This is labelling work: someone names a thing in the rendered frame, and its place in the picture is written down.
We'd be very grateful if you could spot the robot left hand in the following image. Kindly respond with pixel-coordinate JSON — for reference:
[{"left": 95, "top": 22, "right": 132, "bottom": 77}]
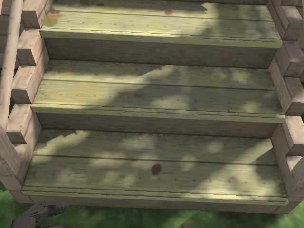
[{"left": 10, "top": 200, "right": 69, "bottom": 228}]

